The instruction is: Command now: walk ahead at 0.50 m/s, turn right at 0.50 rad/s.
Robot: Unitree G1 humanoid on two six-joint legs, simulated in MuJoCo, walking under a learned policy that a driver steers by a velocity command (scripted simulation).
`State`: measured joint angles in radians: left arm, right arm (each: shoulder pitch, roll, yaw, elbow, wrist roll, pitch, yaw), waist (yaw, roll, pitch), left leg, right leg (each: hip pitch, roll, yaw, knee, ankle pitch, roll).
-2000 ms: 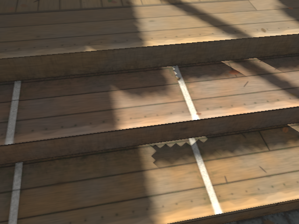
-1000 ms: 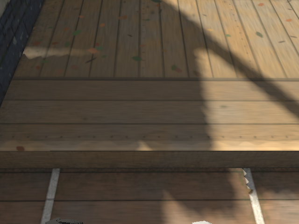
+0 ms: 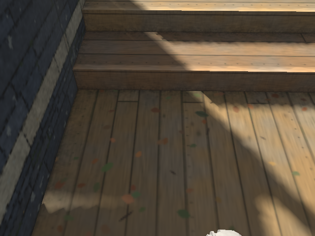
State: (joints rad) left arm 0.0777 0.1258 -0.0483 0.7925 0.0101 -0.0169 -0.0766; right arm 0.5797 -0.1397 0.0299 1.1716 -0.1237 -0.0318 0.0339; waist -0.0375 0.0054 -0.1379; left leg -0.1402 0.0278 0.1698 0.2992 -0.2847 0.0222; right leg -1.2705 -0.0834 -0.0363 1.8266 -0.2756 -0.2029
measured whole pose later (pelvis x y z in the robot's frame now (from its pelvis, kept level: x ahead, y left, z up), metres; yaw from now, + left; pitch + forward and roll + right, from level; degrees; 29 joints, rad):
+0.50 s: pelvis +0.22 -0.03 +0.13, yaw -18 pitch +4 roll -1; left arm 0.35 0.24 0.05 0.91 0.03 -0.14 -0.04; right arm 0.01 -0.22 -0.01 0.65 -0.03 -0.09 0.03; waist 0.07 0.00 -0.10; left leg -0.79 0.07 -0.05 0.97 -0.14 -0.08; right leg -0.27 0.11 0.12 0.50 -0.29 -0.06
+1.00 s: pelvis +0.27 +0.00 +0.12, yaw -13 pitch +1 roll -1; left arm 0.18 0.23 0.07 0.73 -0.01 0.01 0.06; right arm 0.16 -0.25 -0.08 0.64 0.00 0.01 0.00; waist 0.00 0.02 0.04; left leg -0.50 -0.05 -0.04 0.72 -0.29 0.03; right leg -0.28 -0.04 -0.05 0.65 -0.39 0.02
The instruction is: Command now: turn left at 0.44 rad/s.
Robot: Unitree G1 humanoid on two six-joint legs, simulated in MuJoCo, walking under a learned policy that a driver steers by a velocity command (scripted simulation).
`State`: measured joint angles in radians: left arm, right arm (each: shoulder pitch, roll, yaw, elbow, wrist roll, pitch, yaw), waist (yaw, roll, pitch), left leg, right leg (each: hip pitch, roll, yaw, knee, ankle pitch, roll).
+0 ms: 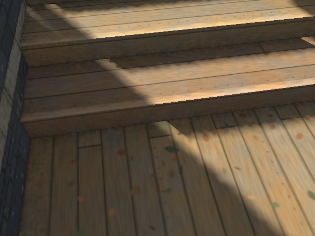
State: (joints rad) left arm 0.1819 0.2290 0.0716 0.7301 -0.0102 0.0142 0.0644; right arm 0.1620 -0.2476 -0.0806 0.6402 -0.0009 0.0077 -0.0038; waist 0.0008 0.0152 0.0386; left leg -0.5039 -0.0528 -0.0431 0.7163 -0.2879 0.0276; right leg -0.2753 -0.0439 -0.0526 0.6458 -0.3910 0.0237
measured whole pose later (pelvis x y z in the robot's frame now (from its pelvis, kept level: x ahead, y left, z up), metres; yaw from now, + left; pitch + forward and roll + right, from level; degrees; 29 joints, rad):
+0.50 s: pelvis +0.01 +0.03 +0.02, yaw +15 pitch +4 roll -1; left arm 0.27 0.28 0.07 0.70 0.06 -0.04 0.01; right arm 0.21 -0.21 -0.04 0.62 0.00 -0.12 0.02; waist 0.01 0.00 -0.06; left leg -0.39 -0.10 -0.13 0.43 -0.11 0.06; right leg -0.46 -0.04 0.00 0.94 -0.40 0.10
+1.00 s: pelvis +0.16 +0.06 +0.00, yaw +19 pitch +5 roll +1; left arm 0.46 0.17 -0.01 0.87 0.05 -0.12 -0.04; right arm 0.04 -0.18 -0.02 0.68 -0.05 -0.08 0.06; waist 0.11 0.00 -0.10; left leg -0.58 0.00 0.08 0.62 -0.13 0.09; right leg 0.10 -0.05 -0.05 0.24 -0.43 0.00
